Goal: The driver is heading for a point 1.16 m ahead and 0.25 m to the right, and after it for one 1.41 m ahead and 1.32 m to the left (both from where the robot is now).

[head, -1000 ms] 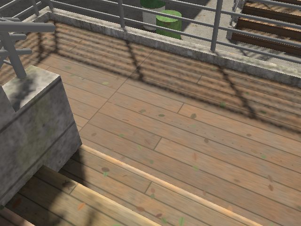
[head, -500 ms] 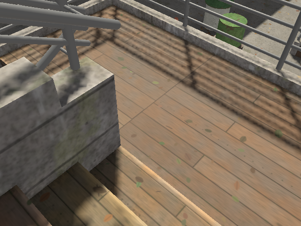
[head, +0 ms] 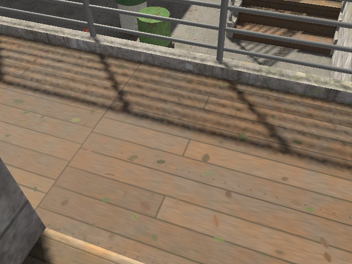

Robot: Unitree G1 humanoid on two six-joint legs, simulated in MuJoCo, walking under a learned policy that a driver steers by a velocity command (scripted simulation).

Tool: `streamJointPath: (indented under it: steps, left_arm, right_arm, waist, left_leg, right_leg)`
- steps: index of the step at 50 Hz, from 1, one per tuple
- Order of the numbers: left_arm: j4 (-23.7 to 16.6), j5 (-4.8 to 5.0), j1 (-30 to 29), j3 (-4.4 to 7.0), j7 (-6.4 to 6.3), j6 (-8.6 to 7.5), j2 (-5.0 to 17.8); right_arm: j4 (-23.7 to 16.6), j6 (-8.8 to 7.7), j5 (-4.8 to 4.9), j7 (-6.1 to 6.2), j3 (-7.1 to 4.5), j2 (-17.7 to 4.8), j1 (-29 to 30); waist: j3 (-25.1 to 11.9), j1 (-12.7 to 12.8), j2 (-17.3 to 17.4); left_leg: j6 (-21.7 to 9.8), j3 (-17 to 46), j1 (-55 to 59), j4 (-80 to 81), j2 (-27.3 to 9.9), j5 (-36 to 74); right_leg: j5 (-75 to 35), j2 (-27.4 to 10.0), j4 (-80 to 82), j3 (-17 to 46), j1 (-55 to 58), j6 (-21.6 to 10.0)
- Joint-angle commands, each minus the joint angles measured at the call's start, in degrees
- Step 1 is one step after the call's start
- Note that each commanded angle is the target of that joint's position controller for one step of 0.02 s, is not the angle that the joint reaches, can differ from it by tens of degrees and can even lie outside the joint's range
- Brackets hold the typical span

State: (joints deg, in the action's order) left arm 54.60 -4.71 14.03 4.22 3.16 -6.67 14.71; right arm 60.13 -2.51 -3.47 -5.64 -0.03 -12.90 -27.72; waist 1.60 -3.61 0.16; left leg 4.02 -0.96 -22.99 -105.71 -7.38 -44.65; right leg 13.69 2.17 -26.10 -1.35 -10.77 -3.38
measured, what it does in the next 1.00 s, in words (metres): goes down, turning right: left foot 0.17 m lower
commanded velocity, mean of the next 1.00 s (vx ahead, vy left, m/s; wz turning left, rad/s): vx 0.50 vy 0.00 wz -0.45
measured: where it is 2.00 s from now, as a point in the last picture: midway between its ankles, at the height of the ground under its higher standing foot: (227, 194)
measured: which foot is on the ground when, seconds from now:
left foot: up 0.00-0.38, down 0.40-1.00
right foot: down 0.00-0.40, up 0.42-1.00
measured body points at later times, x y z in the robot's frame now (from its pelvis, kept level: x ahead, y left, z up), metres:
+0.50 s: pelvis +0.29 +0.05 -0.19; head +0.29 +0.05 +0.26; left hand +0.27 +0.28 -0.34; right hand +0.33 -0.21 -0.32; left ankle +0.37 +0.12 -0.91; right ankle +0.14 -0.07 -0.64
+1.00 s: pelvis +0.53 -0.06 -0.26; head +0.53 -0.08 +0.19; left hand +0.82 -0.04 -0.35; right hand +0.27 -0.08 -0.38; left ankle +0.37 +0.13 -0.91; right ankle +0.62 -0.29 -0.97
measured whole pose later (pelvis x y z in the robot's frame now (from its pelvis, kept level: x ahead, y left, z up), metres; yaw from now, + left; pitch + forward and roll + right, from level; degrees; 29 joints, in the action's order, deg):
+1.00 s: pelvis +0.53 -0.06 -0.26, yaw -27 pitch +0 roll +4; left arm 46.4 -5.7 -2.1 -2.0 6.0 -1.9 10.4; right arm 66.0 -6.7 -4.9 1.4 2.4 -4.1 -41.9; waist 0.5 -11.0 -2.9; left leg 2.3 -15.1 2.8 -44.8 -2.2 -46.3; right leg -20.1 -7.6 -25.6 1.9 -30.6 -1.7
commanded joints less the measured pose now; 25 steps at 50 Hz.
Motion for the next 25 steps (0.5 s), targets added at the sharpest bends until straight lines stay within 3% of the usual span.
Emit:
streamJointPath:
  steps: [1, 2, 3, 4, 5, 6, 7, 8, 9, 10, 11, 12, 13, 14, 15, 16, 17, 18, 19, 20, 21, 22, 23, 24, 25]
  left_arm:
    - [4.4, 0.6, 19.5, 0.49, 1.47, 0.09, 5.6]
    - [3.4, -0.79, 13.4, -2.43, 2.16, -0.01, 0.2]
    - [1.3, -0.38, 8.4, -3.33, 1.58, -0.55, -0.5]
    - [-2.1, 1.9, 2.7, -4.31, 0.75, -1.29, -2.1]
    - [-2.8, 2.15, 1.1, -4.22, 0.46, -1.56, 1.0]
    - [-1.6, 1.33, 3.4, -4.33, 0.82, -1.4, 3.0]
    - [-2.6, 0.17, 2.2, -4.03, 1.0, -1.53, 5.3]
    - [-4.3, -0.76, 1.5, -3.67, 0.94, -2.15, 7.2]
    - [-1.7, -2.1, 5.9, -3.93, -0.11, -2.92, 5.6]
    - [-0.4, 0.47, 13.7, -3.99, -1.81, -2.8, 4.5]
    - [3.7, 0.63, 24.2, -5.21, -3.3, -2.59, -0.1]
    - [6.8, 0.92, 32.8, -5.25, -4.13, -2.19, -2.2]
    - [5.3, 1.75, 31.1, -5.52, -4.04, -1.48, -3.9]
    - [2.9, 1.39, 26.2, -5.2, -2.87, -0.46, -0.7]
    - [2.2, -0.74, 21.8, -4.66, -0.79, 0.59, 4.2]
    - [1.0, -1.94, 18.8, -4.59, 0.54, 0.71, 5.0]
    - [-0.2, -1.29, 17.8, -4.69, 1.12, 0.62, 4.6]
    - [-0.6, 0.27, 16.9, -4.6, 0.83, 0.77, 4.5]
    - [-1.4, -0.1, 13.6, -4.19, 1.7, 1.58, 7.4]
    - [0.5, -0.67, 15.2, -4.06, 3.3, 0.89, 5.3]
    - [4.4, 1.04, 31.8, -5.84, 4.13, 0.58, -5.1]
    - [1.3, 2.01, 31.6, -5.88, 4.26, 1.11, -4.7]
    - [-3.4, 1.46, 22.1, -5.34, 3.27, 1.85, -1.8]
    - [-4.1, 1.5, 17.0, -5.11, 1.36, 2.37, -1.0]
    - [-3.5, 1.54, 16.3, -5.15, 0.0, 2.3, -0.9]
  right_arm:
    - [-13.1, -4.75, 1.55, 1.86, -1.46, -6.0, 16.0]
    - [-12.2, -4.92, -0.31, 3.08, -0.14, -2.0, 12.7]
    - [-11.6, -4.37, -2.37, 3.57, 0.56, -0.3, 10.8]
    - [-11.3, -3.89, -3.37, 3.57, 0.21, -0.7, 13.7]
    - [-12.6, -3.02, -2.92, 3.53, 0.44, -0.8, 16.1]
    - [-14.1, -2.28, -2.02, 3.09, 0.75, -0.7, 17.5]
    - [-13.7, -1.61, -2.65, 2.38, 1.75, 0.0, 14.1]
    - [-13.0, -1.56, -3.29, 2.29, 1.65, -0.5, 7.6]
    - [-14.2, -1.85, -2.53, 2.11, 2.33, -1.1, 12.7]
    - [-16.2, -1.99, -3.64, 1.86, 2.2, -3.8, 20.6]
    - [-18.3, -1.68, -4.85, 2.06, 2.47, -2.9, 29.8]
    - [-19.4, -1.77, -4.83, 1.9, 2.8, -1.8, 35.2]
    - [-18.4, -1.95, -4.73, 1.31, 3.31, -2.0, 37.7]
    - [-18.7, -1.54, -3.65, 0.85, 4.09, -1.4, 36.8]
    - [-20.2, -1.18, -2.35, 1.16, 4.02, -0.6, 35.0]
    - [-19.5, -0.98, -1.82, 1.3, 3.56, -2.0, 29.7]
    - [-18.2, -1.07, -2.14, 1.5, 3.34, -2.6, 24.5]
    - [-16.0, -1.49, -2.39, 1.81, 2.35, -5.1, 18.3]
    - [-12.9, -2.28, -1.83, 2.48, 0.33, -8.9, 6.5]
    - [-7.4, -2.99, -1.08, 2.71, -2.52, -14.1, -8.1]
    - [-7.9, -3.07, -2.51, 1.78, -2.63, -14.2, -11.4]
    - [-10.0, -2.29, -3.16, 0.41, -3.16, -15.4, -6.5]
    - [-12.4, -1.29, -2.51, 0.28, -2.8, -13.3, -0.2]
    - [-11.1, -1.0, -2.29, 0.23, -1.83, -8.8, 3.2]
    - [-11.0, -1.43, -2.6, 0.2, -0.31, -3.3, 5.6]
  waist:
    - [1.9, 10.0, 1.1]
    - [6.3, 3.7, 2.4]
    - [7.2, 1.5, 1.5]
    - [7.1, 2.1, 2.4]
    - [5.2, 1.6, -2.4]
    - [3.2, 1.2, -3.8]
    - [1.9, -1.2, -3.8]
    - [1.0, -3.5, -1.9]
    - [1.6, 0.1, 1.3]
    - [2.6, 6.5, 1.4]
    - [3.4, 12.2, -0.7]
    - [4.4, 16.4, -2.4]
    - [4.3, 18.1, -0.5]
    - [4.0, 16.6, 0.6]
    - [3.8, 12.6, -3.7]
    - [5.4, 9.5, -4.4]
    - [6.5, 6.9, -3.0]
    - [7.2, 3.8, 0.3]
    - [3.9, -2.4, 0.4]
    - [-1.9, -7.0, 6.4]
    - [-20.3, 0.8, 12.7]
    - [-21.4, 2.0, 10.7]
    - [-15.0, -0.3, 7.4]
    - [-4.1, 0.2, 2.1]
    - [1.1, 3.2, -1.9]
  left_leg:
    - [-4.6, 6.7, -46.0, 2.2, -1.0, 12.8]
    - [-6.6, 11.6, -41.7, 11.7, -3.8, 23.9]
    - [-8.0, 10.7, -33.8, 25.5, -5.0, 33.4]
    - [-7.2, 7.5, -20.7, 43.5, -4.2, 45.5]
    - [-5.8, 4.3, -11.3, 47.1, -1.7, 49.3]
    - [-4.7, 1.6, -4.5, 44.9, 0.1, 49.7]
    - [-4.2, 1.1, 0.8, 41.9, 1.1, 54.1]
    - [-3.3, -3.5, 9.2, 39.1, 3.4, 53.7]
    - [-1.5, 6.0, 0.6, 44.8, 0.7, 62.4]
    - [-1.3, 6.3, -19.6, 54.0, 1.3, 62.7]
    - [-1.1, 6.6, -35.4, 59.6, 1.2, 59.3]
    - [-1.2, 8.0, -47.0, 63.2, 1.4, 55.7]
    - [-1.6, 9.8, -43.7, 76.2, 0.1, 65.7]
    - [-2.7, 4.8, -25.4, 84.7, 1.7, 72.6]
    - [-3.1, 0.4, -3.6, 77.6, 3.9, 73.5]
    - [-3.2, 1.5, 5.7, 74.1, 2.6, 71.4]
    - [-3.1, 1.7, 12.9, 75.6, 2.8, 67.1]
    - [-3.8, 0.1, 20.0, 82.9, 3.5, 67.5]
    - [-5.3, -1.4, 34.2, 81.8, 3.2, 64.6]
    - [-10.8, 0.5, 48.4, 80.1, -1.0, 64.2]
    - [-23.0, 8.3, 64.4, 59.9, -13.3, 100.4]
    - [-26.1, 17.6, 60.2, 63.7, -17.7, 91.1]
    - [-26.1, 25.3, 48.9, 73.8, -20.2, 58.4]
    - [-22.4, 28.3, 32.4, 82.8, -20.5, 20.3]
    - [-20.2, 26.4, 19.0, 86.1, -20.0, 19.9]
  right_leg:
    - [-15.3, -23.2, 0.6, 27.1, 24.6, -17.3]
    - [-16.9, -22.5, 1.2, 25.4, 8.8, -17.0]
    - [-13.4, -18.0, 4.2, 21.0, -2.9, -16.1]
    - [-7.8, -13.0, 8.8, 15.6, -15.7, -15.2]
    - [-4.5, -10.0, 8.8, 15.4, -23.1, -15.4]
    - [-7.7, -9.1, 6.6, 16.1, -29.0, -15.1]
    - [-10.8, -7.8, 1.2, 16.4, -34.1, -14.3]
    - [-14.4, -5.0, -3.6, 14.1, -40.1, -13.4]
    - [-4.8, -5.9, -9.4, 19.6, -31.5, -12.4]
    - [3.3, -6.3, -14.6, 22.4, -11.1, -13.2]
    - [8.4, -8.0, -19.7, 28.0, 4.5, -13.5]
    - [8.7, -9.0, -23.6, 33.6, 15.8, -14.0]
    - [13.2, -6.4, -25.4, 33.5, 13.6, -12.8]
    - [17.4, -3.7, -23.2, 29.4, -2.3, -12.3]
    - [17.7, -2.8, -19.8, 29.0, -22.3, -12.7]
    - [21.7, -2.5, -21.2, 30.5, -30.9, -12.4]
    - [24.0, -1.4, -24.6, 30.9, -33.2, -11.4]
    - [26.3, 0.9, -31.5, 29.5, -32.0, -9.1]
    - [19.5, 2.0, -42.8, 28.2, -34.5, -6.2]
    - [6.3, 5.8, -59.5, 21.5, -37.6, -0.8]
    - [29.9, 7.5, -88.9, 14.2, -43.6, 1.3]
    - [29.5, 5.4, -98.0, 10.0, -53.8, 0.3]
    - [23.7, 2.7, -98.2, 8.3, -61.3, 1.3]
    - [11.1, -1.7, -96.9, 10.5, -63.7, 0.6]
    - [1.7, -5.2, -90.1, 11.5, -58.8, -0.1]
Keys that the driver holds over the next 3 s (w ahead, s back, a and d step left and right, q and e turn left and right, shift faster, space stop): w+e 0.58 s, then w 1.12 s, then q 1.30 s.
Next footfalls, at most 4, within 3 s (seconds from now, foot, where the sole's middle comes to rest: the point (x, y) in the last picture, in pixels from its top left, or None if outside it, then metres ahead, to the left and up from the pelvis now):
0.40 left None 0.41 0.12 -0.95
1.08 right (238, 261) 0.66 -0.29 -1.12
1.50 left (206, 198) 1.02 -0.18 -1.12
1.98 right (251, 180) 1.12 -0.45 -1.12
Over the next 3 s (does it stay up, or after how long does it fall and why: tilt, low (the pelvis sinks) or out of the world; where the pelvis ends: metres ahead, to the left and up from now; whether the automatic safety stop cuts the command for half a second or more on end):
stays up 1.07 -0.29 -0.35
